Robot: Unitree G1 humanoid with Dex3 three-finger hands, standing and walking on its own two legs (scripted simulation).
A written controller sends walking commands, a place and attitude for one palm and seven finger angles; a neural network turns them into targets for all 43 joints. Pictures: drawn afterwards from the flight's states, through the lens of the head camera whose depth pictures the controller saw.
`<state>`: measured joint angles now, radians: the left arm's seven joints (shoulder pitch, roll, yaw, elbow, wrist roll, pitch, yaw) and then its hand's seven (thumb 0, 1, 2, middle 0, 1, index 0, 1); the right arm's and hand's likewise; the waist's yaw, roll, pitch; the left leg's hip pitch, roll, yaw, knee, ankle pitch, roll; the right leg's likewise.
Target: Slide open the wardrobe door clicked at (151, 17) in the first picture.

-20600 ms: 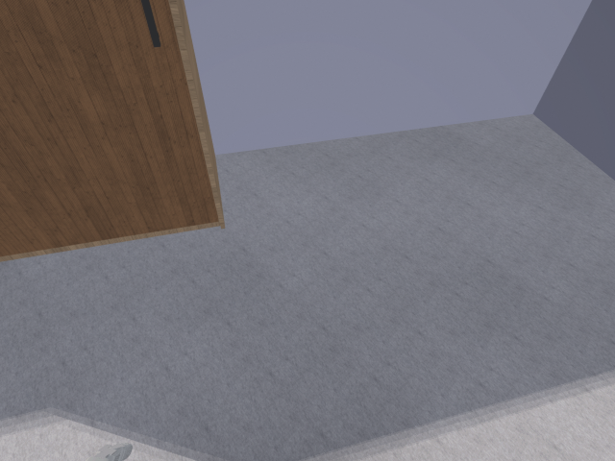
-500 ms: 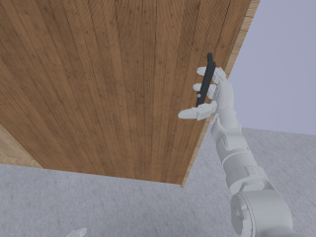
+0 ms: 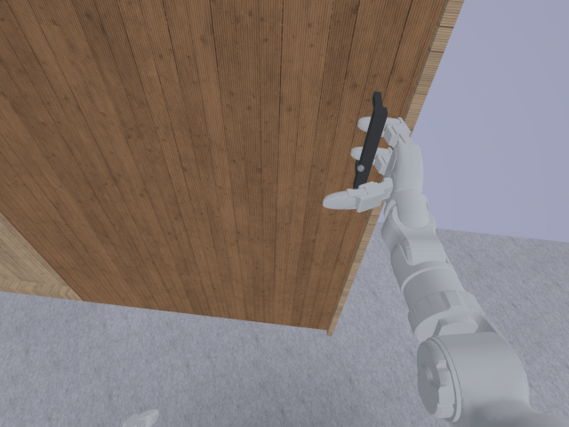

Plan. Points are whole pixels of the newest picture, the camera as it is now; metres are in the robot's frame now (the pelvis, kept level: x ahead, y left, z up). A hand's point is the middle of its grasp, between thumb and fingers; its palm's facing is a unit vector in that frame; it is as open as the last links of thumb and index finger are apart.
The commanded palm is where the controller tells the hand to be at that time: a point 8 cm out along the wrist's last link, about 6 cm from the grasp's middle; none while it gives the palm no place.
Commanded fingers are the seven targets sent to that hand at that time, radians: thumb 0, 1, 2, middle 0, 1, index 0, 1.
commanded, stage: slide the fingers in behind the handle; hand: right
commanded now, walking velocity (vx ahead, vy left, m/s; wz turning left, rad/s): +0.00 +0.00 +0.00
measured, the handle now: (367, 144) +0.51 -0.06 +0.13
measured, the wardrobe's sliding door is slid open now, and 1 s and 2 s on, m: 0.00 0.00 0.00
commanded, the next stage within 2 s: grip the handle and tug to test in 0.14 s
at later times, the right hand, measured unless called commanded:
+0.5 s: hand (357, 165) +0.46 -0.04 +0.13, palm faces -0.04 +1.00 -0.02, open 12.4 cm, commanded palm +0.44 -0.09 +0.13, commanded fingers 0.00 -0.15 -0.58 0.37 1.29 0.37 1.29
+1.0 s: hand (354, 164) +0.46 -0.04 +0.14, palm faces -0.03 +1.00 -0.01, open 5.2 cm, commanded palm +0.43 -0.08 +0.13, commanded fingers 0.00 -0.90 -0.90 0.45 1.40 0.45 1.40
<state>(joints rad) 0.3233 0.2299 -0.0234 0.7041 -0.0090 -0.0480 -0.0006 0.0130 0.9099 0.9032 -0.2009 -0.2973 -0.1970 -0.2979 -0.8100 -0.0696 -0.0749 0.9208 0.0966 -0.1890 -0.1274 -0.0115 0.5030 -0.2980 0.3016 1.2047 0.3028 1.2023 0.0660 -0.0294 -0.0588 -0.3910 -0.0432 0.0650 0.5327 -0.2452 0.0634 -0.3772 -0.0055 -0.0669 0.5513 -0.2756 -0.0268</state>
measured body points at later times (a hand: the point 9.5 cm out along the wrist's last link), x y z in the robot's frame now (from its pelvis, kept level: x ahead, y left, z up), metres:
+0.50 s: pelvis +0.01 -0.01 +0.00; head +0.04 +0.00 +0.45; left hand +0.06 +0.23 -0.13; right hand +0.46 -0.10 +0.14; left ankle +0.01 +0.08 -0.73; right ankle +0.00 -0.10 -0.73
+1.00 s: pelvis +0.01 +0.00 +0.00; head +0.04 +0.01 +0.45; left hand +0.09 +0.24 -0.13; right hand +0.45 -0.09 +0.14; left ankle +0.01 +0.08 -0.73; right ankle +0.00 -0.10 -0.73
